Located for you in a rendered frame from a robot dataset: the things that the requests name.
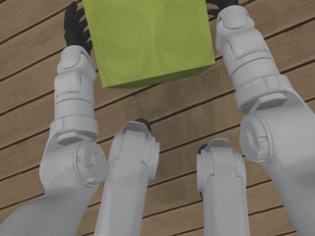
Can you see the robot right thigh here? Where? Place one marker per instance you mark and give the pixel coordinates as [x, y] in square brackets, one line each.
[224, 193]

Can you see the carton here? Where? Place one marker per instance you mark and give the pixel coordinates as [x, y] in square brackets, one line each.
[140, 43]

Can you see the left robot upper arm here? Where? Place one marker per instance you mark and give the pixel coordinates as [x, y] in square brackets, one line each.
[70, 176]

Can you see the right robot upper arm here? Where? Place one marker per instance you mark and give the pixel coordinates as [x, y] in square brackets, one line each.
[282, 140]

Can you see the right robot forearm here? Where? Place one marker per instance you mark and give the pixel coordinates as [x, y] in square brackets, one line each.
[250, 64]

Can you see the right robot hand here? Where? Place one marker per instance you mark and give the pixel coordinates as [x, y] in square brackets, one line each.
[221, 4]

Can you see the left robot hand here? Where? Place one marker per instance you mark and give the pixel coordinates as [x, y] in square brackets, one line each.
[74, 28]

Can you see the left robot foot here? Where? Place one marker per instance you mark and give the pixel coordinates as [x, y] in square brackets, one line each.
[146, 123]

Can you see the left robot forearm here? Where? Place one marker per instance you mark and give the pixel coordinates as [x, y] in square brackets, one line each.
[74, 100]

